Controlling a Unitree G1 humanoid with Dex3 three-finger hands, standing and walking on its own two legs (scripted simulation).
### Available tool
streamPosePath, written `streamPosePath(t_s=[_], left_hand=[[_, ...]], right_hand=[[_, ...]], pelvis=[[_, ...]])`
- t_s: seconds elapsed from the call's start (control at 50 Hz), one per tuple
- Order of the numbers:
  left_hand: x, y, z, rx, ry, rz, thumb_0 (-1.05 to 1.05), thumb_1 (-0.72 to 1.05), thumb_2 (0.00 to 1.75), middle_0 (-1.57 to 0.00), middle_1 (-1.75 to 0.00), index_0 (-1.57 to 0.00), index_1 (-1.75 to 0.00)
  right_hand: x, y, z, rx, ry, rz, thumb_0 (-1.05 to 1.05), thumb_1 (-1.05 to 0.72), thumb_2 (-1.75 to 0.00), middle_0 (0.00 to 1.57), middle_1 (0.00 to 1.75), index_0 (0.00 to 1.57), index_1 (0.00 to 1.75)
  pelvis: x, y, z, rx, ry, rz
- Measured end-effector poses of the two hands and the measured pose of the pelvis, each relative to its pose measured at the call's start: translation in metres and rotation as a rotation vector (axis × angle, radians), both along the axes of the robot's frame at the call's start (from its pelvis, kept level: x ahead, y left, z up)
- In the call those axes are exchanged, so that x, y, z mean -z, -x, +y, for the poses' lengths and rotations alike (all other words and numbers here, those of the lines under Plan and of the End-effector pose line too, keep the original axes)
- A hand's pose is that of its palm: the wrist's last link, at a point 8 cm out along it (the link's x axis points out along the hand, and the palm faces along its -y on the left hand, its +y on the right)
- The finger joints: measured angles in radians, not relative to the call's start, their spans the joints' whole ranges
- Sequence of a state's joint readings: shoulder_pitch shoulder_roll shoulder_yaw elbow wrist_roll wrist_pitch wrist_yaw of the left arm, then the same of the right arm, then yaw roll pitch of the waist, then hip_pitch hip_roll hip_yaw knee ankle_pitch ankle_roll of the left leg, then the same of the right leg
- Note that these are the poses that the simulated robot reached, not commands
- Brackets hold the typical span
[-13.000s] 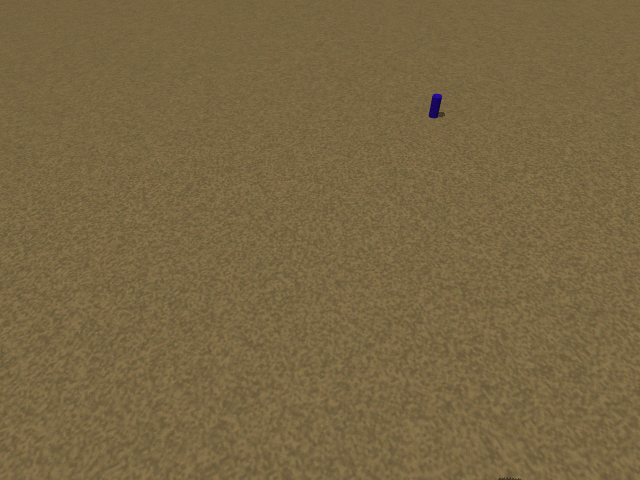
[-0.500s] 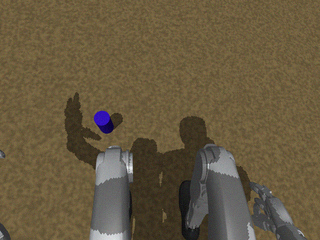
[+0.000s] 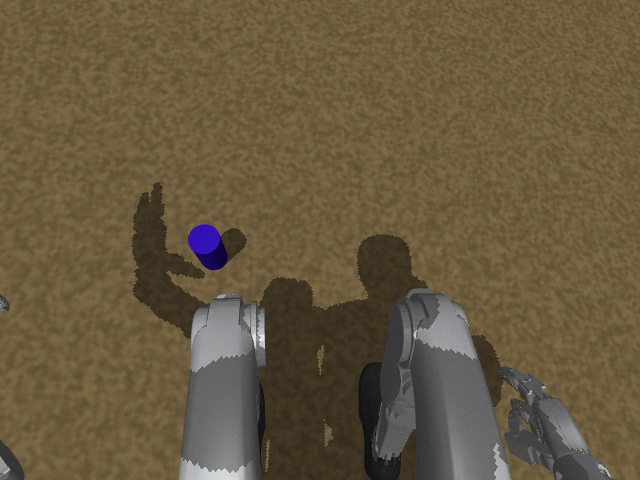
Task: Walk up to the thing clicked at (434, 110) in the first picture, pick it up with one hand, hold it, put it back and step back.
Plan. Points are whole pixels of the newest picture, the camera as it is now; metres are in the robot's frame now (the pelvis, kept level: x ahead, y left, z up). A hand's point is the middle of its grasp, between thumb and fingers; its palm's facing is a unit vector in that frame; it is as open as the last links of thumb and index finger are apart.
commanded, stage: go down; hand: left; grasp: from the side
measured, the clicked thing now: (209, 249) +0.45 +0.20 -0.32
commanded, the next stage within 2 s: approach in 0.38 s
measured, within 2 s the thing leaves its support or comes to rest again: neither
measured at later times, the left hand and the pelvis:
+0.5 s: hand out of the picture +0.37 +0.38 +0.01, palm faces +0.10 -0.99 -0.10, open 17.4 cm; pelvis +0.00 +0.00 +0.00, yaw +0 degrees
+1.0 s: hand (111, 244) +0.41 +0.32 -0.17, palm faces +0.04 -1.00 +0.03, open 17.2 cm; pelvis +0.00 +0.00 -0.06, yaw -4 degrees
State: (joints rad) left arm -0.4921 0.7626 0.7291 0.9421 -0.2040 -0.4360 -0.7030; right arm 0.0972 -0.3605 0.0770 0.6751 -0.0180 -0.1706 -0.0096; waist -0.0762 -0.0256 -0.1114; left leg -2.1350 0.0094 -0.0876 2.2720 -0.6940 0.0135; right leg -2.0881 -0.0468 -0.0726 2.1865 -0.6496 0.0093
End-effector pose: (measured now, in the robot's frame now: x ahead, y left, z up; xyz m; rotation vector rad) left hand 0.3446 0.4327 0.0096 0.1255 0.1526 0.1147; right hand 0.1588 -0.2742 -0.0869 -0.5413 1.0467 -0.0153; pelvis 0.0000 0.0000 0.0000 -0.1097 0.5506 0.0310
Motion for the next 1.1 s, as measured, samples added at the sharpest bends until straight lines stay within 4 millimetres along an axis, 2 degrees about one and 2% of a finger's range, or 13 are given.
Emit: streamPosePath(t_s=[0.28, 0.56, 0.64, 0.74, 0.88, 0.94, 1.02, 1.1], left_hand=[[-0.002, 0.002, 0.006, -0.009, 0.010, -0.014, -0.01, -0.53, 0.13, -0.04, -0.11, -0.04, -0.11], [-0.007, -0.004, 0.004, 0.006, 0.025, -0.050, -0.01, -0.53, 0.11, -0.05, -0.11, -0.04, -0.11], [0.001, -0.004, 0.006, -0.004, 0.048, -0.064, -0.01, -0.52, 0.11, -0.06, -0.11, -0.04, -0.12], [0.039, -0.009, -0.002, 0.015, 0.089, -0.047, -0.01, -0.50, 0.10, -0.06, -0.10, -0.04, -0.12], [0.123, -0.023, -0.035, 0.036, 0.168, -0.004, -0.01, -0.50, 0.10, -0.05, -0.10, -0.03, -0.11], [0.154, -0.032, -0.049, 0.045, 0.172, -0.021, -0.01, -0.50, 0.10, -0.05, -0.10, -0.03, -0.11], [0.186, -0.040, -0.066, 0.079, 0.159, -0.029, -0.01, -0.47, 0.10, -0.05, -0.10, -0.03, -0.11], [0.211, -0.040, -0.076, 0.096, 0.157, -0.014, -0.01, -0.46, 0.10, -0.05, -0.10, -0.03, -0.11]], right_hand=[[0.001, 0.000, -0.002, -0.012, 0.006, 0.006, 0.00, -0.91, -0.90, 0.20, 0.30, 0.21, 0.30], [-0.001, 0.003, 0.000, -0.004, 0.005, -0.009, 0.00, -0.91, -0.90, 0.20, 0.30, 0.21, 0.30], [0.001, 0.004, -0.001, -0.019, 0.009, -0.009, 0.00, -0.91, -0.90, 0.20, 0.30, 0.21, 0.30], [0.009, 0.006, -0.003, -0.057, 0.029, 0.012, 0.00, -0.90, -0.90, 0.20, 0.30, 0.21, 0.30], [0.022, 0.012, -0.004, -0.128, 0.084, 0.072, 0.00, -0.89, -0.90, 0.20, 0.30, 0.21, 0.30], [0.026, 0.014, -0.002, -0.161, 0.110, 0.102, 0.00, -0.89, -0.90, 0.20, 0.30, 0.21, 0.30], [0.031, 0.015, 0.001, -0.197, 0.147, 0.141, 0.00, -0.90, -0.90, 0.20, 0.30, 0.21, 0.30], [0.035, 0.017, 0.004, -0.222, 0.178, 0.171, 0.00, -0.90, -0.90, 0.20, 0.30, 0.21, 0.30]], pelvis=[[0.001, 0.001, -0.001, 0.001, -0.001, -0.004], [0.001, 0.001, -0.001, 0.002, 0.002, -0.006], [0.005, 0.003, -0.001, 0.005, 0.001, -0.013], [0.018, 0.004, -0.001, 0.014, 0.009, -0.027], [0.044, 0.005, -0.001, 0.031, 0.033, -0.072], [0.055, 0.005, 0.000, 0.038, 0.048, -0.101], [0.066, 0.005, 0.001, 0.048, 0.071, -0.136], [0.074, 0.006, 0.004, 0.058, 0.093, -0.168]])
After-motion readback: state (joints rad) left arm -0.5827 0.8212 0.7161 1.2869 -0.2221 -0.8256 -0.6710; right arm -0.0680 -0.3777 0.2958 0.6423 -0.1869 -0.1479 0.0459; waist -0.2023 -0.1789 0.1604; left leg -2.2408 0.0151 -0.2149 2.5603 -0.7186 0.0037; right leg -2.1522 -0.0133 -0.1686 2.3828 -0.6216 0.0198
